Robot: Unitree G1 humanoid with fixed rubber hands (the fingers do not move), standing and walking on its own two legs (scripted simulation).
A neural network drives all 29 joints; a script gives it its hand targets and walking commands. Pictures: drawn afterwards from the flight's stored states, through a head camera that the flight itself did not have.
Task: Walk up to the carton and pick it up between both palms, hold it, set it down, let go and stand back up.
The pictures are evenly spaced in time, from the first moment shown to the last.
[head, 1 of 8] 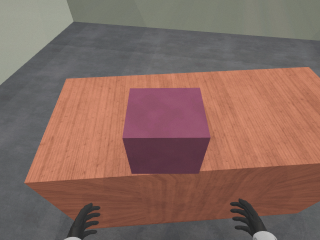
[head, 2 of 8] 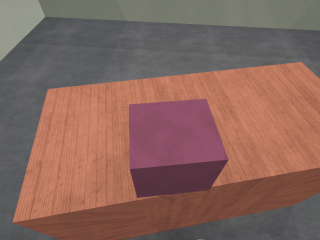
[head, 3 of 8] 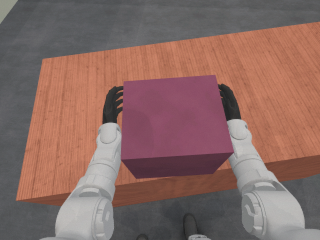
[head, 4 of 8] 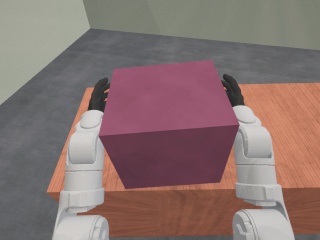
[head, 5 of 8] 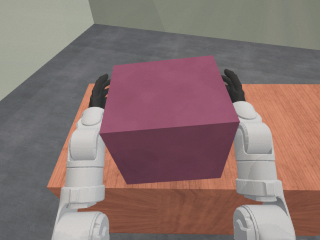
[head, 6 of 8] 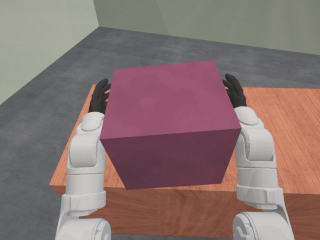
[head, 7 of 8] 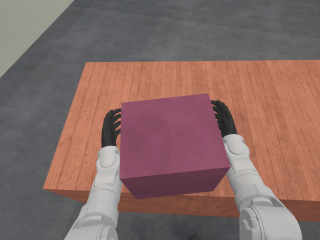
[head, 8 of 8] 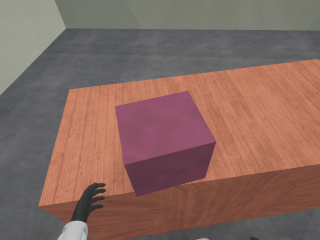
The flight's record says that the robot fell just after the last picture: no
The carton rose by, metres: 0.20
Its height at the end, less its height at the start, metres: +0.00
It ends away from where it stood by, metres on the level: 0.07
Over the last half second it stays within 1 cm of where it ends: yes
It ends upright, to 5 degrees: yes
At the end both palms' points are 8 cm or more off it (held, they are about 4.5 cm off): yes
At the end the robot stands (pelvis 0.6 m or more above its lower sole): yes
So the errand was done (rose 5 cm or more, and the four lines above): yes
